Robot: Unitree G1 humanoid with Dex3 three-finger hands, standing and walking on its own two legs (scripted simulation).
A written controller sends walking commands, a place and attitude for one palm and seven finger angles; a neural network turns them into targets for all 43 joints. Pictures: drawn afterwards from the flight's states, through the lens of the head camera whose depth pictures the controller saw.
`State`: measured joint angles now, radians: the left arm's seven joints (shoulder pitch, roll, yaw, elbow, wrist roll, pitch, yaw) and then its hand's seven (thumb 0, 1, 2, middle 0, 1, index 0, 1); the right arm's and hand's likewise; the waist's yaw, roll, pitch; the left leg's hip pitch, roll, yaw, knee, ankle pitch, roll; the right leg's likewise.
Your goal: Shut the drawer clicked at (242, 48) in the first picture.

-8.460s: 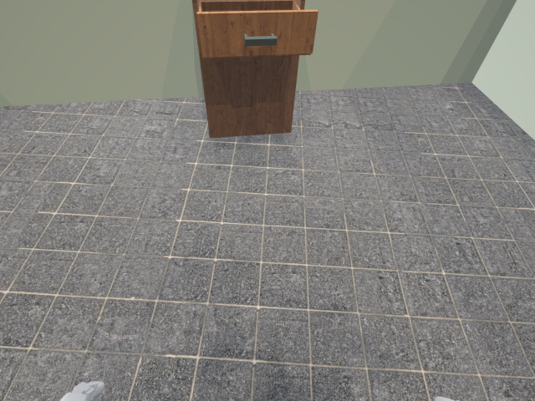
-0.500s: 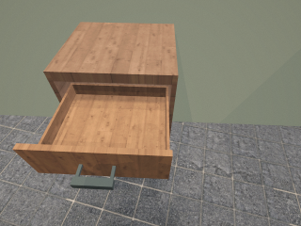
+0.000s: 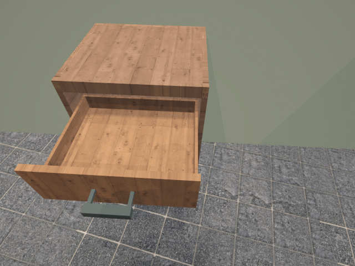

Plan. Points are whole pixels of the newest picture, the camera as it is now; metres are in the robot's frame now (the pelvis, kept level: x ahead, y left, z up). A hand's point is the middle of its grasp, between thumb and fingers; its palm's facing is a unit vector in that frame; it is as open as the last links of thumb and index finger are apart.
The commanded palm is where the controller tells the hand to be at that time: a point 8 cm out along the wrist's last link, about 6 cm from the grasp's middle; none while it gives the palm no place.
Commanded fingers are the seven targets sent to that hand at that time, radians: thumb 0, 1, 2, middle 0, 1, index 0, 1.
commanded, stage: look again from close up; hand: left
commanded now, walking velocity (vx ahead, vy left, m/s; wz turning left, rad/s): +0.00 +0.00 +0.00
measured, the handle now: (110, 202) +0.28 +0.19 -0.06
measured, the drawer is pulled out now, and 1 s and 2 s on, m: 0.30 0.29 0.29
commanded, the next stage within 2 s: raise the hand and make a fist in 0.18 s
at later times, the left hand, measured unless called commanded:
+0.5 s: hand (88, 254) +0.16 +0.21 -0.05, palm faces +0.28 -0.96 -0.05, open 7.1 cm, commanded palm +0.09 +0.23 -0.06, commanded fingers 0.00 0.90 0.90 -0.44 -0.56 -0.44 -0.56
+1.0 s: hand out of the picture +0.13 +0.16 -0.02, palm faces -0.01 -1.00 -0.03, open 4.4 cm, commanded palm +0.08 +0.21 -0.02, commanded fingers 0.00 0.90 0.90 -0.94 -1.10 -0.94 -1.10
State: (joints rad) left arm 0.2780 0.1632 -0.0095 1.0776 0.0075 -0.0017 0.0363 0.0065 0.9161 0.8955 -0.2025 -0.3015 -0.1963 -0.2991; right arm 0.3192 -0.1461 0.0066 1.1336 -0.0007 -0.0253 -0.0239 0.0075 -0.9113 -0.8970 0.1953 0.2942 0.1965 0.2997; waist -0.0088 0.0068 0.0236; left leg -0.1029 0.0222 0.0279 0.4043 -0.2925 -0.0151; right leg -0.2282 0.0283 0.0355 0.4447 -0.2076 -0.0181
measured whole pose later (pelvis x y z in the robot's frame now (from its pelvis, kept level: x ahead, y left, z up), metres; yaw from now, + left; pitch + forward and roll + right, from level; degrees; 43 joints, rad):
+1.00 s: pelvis -0.03 +0.01 -0.09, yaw +5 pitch +14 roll -2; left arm 0.64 0.19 0.02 -0.28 -0.20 -0.34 -0.25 0.02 0.90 0.90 -0.75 -0.90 -0.74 -0.89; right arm 0.22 -0.16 0.04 0.47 0.03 -0.19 -0.01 0.02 -0.90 -0.90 0.20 0.30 0.20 0.30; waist 0.02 0.03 -0.15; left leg -0.82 -0.01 -0.07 1.16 -0.58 -0.01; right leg -0.87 -0.01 -0.06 1.10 -0.47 -0.01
